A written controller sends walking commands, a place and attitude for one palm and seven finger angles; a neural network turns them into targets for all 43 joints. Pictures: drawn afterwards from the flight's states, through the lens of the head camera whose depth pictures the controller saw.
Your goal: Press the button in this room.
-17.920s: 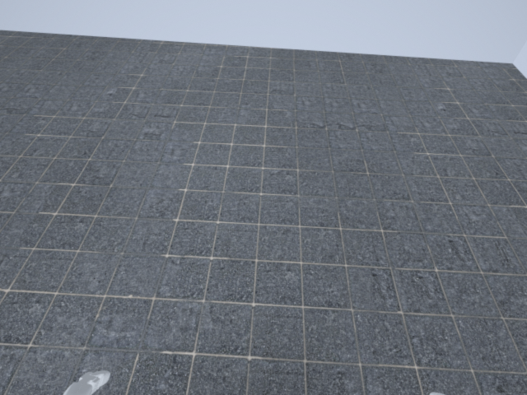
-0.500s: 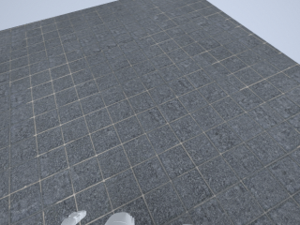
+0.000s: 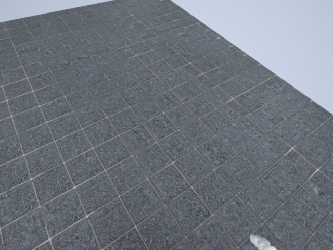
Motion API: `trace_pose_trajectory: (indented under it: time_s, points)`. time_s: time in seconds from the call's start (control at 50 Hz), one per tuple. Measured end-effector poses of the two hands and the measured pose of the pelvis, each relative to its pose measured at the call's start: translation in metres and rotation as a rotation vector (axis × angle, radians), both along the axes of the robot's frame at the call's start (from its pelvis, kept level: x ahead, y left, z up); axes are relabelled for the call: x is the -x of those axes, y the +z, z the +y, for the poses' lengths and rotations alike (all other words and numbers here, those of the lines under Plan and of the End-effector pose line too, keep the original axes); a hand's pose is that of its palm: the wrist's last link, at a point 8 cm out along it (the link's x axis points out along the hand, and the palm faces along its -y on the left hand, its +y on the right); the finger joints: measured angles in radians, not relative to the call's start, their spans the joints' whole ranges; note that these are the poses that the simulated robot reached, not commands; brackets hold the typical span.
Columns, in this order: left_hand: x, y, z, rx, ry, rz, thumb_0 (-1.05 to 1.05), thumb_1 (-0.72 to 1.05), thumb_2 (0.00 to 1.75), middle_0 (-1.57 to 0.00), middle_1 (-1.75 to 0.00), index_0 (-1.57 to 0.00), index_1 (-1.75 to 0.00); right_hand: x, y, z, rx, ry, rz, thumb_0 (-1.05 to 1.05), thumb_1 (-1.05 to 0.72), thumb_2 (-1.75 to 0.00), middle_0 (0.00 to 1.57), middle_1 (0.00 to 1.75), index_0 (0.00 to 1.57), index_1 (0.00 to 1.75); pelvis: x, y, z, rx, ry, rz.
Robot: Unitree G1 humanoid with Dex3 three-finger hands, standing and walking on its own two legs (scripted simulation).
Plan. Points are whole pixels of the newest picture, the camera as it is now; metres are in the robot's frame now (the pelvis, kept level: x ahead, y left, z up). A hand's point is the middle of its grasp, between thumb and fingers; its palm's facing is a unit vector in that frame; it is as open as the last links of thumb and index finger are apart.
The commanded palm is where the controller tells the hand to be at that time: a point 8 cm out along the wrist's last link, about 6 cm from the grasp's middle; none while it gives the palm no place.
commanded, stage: turn or walk to find it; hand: left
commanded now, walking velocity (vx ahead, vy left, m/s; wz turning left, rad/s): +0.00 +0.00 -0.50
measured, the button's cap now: out of the picture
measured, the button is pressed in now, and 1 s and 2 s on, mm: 0 0 0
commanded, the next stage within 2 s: none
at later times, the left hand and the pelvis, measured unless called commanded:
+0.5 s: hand (127, 242) +0.15 +0.12 -0.15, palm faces -0.27 -0.92 -0.29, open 7.4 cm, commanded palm none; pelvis -0.01 -0.05 +0.00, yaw -16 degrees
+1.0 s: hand out of the picture +0.12 +0.15 -0.17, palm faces -0.35 -0.92 -0.19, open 7.4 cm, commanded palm none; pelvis +0.08 -0.05 +0.00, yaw -27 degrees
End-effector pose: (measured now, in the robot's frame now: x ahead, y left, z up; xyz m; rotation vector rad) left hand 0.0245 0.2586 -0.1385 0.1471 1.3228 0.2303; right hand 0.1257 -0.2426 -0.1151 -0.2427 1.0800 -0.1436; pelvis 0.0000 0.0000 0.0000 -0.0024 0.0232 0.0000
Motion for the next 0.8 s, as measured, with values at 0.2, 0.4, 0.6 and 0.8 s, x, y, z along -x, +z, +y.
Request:
trace_pose_trajectory:
  time_s: [0.2, 0.4, 0.6, 0.8]
  points:
    - [-0.041, 0.008, 0.014, -0.002, -0.139, -0.012, 0.01, 0.91, 0.90, -0.20, -0.30, -0.19, -0.30, 0.069, 0.000, 0.005, -0.014, -0.134, 0.074, 0.00, -0.90, -0.89, 0.20, 0.30, 0.20, 0.30, 0.004, 0.007, 0.008, 0.004, -0.131, -0.021]
    - [-0.119, 0.014, -0.055, -0.035, -0.366, -0.109, 0.01, 0.91, 0.90, -0.20, -0.30, -0.19, -0.30, 0.161, -0.040, -0.036, -0.088, -0.346, 0.195, 0.00, -0.90, -0.89, 0.21, 0.30, 0.20, 0.30, 0.008, -0.010, -0.030, -0.012, -0.254, -0.019]
    - [-0.131, 0.033, -0.116, -0.018, -0.451, -0.148, 0.00, 0.91, 0.90, -0.21, -0.30, -0.20, -0.30, 0.186, -0.026, -0.074, -0.084, -0.424, 0.224, 0.01, -0.90, -0.90, 0.20, 0.30, 0.20, 0.30, 0.013, 0.008, -0.058, -0.042, -0.327, -0.022]
    - [-0.108, 0.024, -0.112, 0.026, -0.443, -0.053, 0.00, 0.90, 0.90, -0.21, -0.30, -0.20, -0.30, 0.139, -0.006, -0.090, -0.056, -0.430, 0.104, 0.00, -0.90, -0.90, 0.20, 0.30, 0.20, 0.30, -0.014, 0.013, -0.064, -0.014, -0.397, -0.013]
